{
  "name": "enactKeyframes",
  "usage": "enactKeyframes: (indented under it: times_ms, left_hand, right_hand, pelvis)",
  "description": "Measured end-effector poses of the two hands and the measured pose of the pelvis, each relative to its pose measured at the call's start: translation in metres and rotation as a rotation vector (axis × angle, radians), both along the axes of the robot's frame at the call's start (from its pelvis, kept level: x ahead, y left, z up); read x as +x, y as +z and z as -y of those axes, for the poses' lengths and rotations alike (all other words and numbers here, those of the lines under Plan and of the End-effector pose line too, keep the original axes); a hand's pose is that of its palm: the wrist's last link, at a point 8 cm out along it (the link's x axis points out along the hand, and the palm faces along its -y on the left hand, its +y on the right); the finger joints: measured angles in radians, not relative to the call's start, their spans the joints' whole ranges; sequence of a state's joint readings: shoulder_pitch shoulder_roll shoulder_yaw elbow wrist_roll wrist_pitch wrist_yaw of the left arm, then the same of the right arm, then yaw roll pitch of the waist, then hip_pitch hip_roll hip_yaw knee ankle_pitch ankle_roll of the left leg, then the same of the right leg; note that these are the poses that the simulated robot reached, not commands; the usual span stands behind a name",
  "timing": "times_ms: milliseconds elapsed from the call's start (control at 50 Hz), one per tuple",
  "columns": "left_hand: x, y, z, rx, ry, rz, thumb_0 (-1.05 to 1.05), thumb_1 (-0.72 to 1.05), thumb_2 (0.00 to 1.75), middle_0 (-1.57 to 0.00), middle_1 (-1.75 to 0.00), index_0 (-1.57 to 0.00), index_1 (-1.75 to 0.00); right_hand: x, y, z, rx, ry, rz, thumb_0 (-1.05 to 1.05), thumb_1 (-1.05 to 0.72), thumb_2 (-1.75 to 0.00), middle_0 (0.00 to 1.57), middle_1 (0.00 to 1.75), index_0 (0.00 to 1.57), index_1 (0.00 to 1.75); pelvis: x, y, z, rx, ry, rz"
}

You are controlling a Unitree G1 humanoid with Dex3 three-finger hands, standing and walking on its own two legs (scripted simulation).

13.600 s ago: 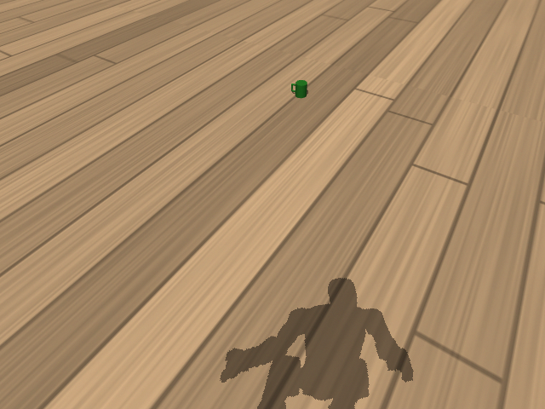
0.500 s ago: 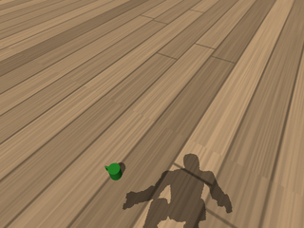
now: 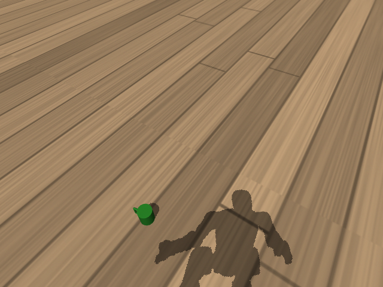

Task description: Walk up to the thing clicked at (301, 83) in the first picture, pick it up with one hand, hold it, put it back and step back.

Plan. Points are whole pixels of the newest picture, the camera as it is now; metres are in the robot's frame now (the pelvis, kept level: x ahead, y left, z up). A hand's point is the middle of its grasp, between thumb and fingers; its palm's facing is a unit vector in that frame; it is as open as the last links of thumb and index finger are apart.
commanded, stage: stand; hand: left
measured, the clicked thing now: (143, 213) +0.58 +0.31 -0.73
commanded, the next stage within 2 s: walk up in 0.92 s
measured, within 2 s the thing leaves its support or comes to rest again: neither
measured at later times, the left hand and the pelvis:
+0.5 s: hand out of the picture +0.07 +0.26 -0.16, palm faces -0.02 -0.94 -0.35, open 7.3 cm; pelvis +0.00 +0.00 +0.00, yaw +0 degrees
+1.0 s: hand out of the picture +0.05 +0.26 -0.15, palm faces +0.00 -0.94 -0.34, open 7.3 cm; pelvis +0.00 +0.00 +0.00, yaw +0 degrees
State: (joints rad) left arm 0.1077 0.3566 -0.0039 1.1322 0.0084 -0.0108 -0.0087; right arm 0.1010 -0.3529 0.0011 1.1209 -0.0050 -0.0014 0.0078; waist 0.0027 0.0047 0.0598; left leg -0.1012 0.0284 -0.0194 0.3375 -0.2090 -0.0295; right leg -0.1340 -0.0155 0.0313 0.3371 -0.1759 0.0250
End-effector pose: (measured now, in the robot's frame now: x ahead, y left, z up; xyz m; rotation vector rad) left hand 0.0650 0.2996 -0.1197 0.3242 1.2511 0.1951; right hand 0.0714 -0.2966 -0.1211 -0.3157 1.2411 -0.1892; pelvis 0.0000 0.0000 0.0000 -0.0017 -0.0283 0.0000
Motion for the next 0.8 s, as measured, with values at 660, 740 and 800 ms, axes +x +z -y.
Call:
enactKeyframes:
  times_ms: [660, 740, 800]
  left_hand:
    - [-0.010, 0.002, 0.000, 0.003, 0.003, 0.012, 0.00, 0.91, 0.90, -0.20, -0.30, -0.21, -0.30]
    - [-0.013, 0.001, 0.000, 0.002, 0.006, 0.006, 0.00, 0.91, 0.90, -0.20, -0.30, -0.21, -0.30]
    - [-0.015, 0.001, 0.000, 0.002, 0.007, 0.000, 0.00, 0.91, 0.90, -0.20, -0.30, -0.21, -0.30]
  right_hand:
    - [-0.013, 0.000, 0.001, 0.001, -0.009, 0.002, 0.00, -0.90, -0.90, 0.21, 0.30, 0.20, 0.30]
    - [-0.017, 0.000, 0.002, 0.001, -0.008, -0.005, 0.00, -0.90, -0.90, 0.21, 0.30, 0.20, 0.30]
    - [-0.019, -0.001, 0.002, 0.001, -0.008, -0.011, 0.00, -0.90, -0.90, 0.21, 0.30, 0.20, 0.30]
  pelvis:
    - [-0.008, 0.000, 0.001, 0.001, 0.002, 0.015]
    - [-0.009, 0.000, 0.001, 0.001, 0.002, 0.014]
    - [-0.009, 0.000, 0.001, 0.002, 0.002, 0.012]
